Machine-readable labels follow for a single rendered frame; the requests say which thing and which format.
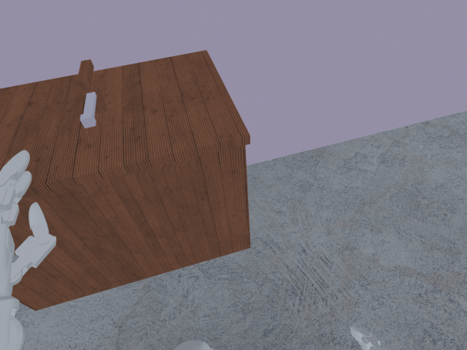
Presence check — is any right robot hand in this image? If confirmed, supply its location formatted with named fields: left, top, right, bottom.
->
left=350, top=325, right=387, bottom=350

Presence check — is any robot left forearm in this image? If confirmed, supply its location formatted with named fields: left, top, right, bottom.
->
left=0, top=296, right=25, bottom=350

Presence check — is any left robot hand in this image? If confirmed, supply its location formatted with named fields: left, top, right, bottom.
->
left=0, top=150, right=56, bottom=297

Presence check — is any tap lever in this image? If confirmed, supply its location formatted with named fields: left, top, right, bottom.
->
left=80, top=92, right=97, bottom=128

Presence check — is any counter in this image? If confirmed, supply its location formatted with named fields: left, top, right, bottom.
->
left=0, top=50, right=250, bottom=311

